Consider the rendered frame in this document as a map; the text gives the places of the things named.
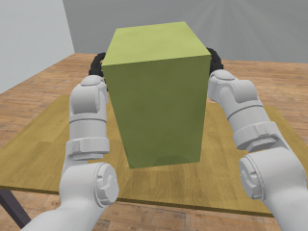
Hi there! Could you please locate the table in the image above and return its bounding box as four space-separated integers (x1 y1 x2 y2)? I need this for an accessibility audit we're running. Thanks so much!
0 94 308 229

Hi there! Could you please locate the robot left hand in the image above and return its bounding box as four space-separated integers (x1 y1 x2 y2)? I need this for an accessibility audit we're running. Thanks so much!
89 52 108 91

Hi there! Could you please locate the robot left upper arm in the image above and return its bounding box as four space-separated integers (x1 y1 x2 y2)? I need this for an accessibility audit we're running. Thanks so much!
20 162 119 231

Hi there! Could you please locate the robot left forearm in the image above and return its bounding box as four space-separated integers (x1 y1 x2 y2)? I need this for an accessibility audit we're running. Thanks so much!
59 75 110 198

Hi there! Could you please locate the robot right upper arm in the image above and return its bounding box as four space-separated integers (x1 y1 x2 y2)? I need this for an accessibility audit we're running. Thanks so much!
239 146 308 231

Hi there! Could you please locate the robot right hand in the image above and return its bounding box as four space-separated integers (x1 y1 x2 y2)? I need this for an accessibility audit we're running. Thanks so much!
206 47 224 78

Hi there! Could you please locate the robot right forearm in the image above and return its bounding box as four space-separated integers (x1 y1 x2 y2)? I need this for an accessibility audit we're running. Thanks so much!
207 69 308 187

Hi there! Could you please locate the carton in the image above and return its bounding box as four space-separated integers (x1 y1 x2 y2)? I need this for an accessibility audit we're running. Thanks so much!
101 21 212 169

